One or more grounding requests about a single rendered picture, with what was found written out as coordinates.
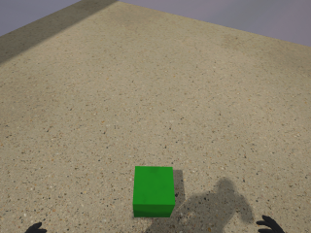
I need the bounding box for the robot right hand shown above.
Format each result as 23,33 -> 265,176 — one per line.
256,215 -> 285,233

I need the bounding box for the robot left hand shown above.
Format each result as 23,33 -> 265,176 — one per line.
25,222 -> 48,233

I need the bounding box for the carton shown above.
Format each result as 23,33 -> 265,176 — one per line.
132,166 -> 176,217

